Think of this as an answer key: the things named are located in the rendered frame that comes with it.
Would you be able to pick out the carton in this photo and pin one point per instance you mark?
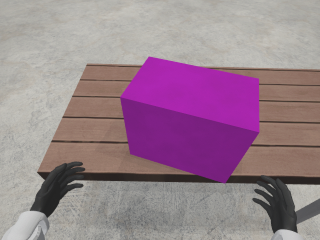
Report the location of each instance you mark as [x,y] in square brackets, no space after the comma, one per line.
[195,119]

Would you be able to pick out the right robot hand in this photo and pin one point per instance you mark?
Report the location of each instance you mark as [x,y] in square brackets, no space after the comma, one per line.
[281,210]

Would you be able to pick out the left robot forearm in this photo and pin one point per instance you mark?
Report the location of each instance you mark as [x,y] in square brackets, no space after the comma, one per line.
[30,225]

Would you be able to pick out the left robot hand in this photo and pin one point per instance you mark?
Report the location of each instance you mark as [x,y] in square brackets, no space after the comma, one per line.
[55,187]

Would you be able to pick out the table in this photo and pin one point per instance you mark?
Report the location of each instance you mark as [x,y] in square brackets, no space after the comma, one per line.
[92,131]

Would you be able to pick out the right robot forearm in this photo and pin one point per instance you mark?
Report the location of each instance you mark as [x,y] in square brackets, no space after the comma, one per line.
[284,234]

